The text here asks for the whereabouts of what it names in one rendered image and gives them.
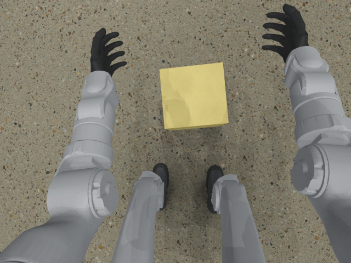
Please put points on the right robot thigh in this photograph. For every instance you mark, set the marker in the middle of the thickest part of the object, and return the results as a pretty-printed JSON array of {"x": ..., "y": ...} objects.
[{"x": 240, "y": 239}]

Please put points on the carton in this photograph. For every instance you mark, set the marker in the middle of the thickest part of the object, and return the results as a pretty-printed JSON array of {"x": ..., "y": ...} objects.
[{"x": 194, "y": 96}]

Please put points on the robot right forearm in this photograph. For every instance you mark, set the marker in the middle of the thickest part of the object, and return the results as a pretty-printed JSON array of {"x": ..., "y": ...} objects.
[{"x": 315, "y": 101}]

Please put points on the robot right hand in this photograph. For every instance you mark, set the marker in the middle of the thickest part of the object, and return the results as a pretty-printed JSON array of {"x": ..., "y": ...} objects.
[{"x": 294, "y": 31}]

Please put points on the robot right shin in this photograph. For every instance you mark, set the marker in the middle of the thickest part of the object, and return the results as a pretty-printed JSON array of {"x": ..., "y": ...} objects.
[{"x": 227, "y": 177}]

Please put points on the left robot upper arm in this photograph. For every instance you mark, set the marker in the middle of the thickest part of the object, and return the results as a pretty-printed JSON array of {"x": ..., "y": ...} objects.
[{"x": 78, "y": 202}]

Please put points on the robot left forearm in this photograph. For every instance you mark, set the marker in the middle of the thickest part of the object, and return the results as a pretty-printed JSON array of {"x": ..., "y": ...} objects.
[{"x": 93, "y": 129}]

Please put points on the robot left hand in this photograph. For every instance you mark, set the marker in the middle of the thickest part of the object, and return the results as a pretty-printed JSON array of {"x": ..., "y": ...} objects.
[{"x": 100, "y": 61}]

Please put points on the right robot upper arm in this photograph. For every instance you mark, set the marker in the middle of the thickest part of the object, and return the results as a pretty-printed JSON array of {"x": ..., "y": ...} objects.
[{"x": 323, "y": 173}]

